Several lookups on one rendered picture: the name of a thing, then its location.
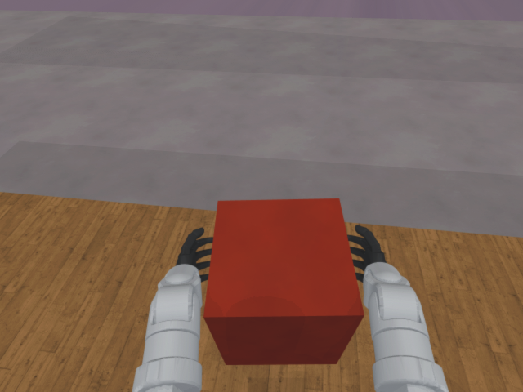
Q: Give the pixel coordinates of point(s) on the robot right forearm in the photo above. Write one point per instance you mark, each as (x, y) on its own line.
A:
(403, 355)

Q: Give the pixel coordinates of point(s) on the left robot hand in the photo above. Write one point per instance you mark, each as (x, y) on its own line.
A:
(189, 255)

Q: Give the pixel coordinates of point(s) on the robot left forearm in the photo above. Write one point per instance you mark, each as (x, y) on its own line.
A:
(171, 355)

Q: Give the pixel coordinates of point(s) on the carton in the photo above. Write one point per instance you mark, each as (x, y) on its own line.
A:
(282, 287)

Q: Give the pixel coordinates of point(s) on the right robot hand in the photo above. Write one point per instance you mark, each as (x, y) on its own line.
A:
(371, 251)

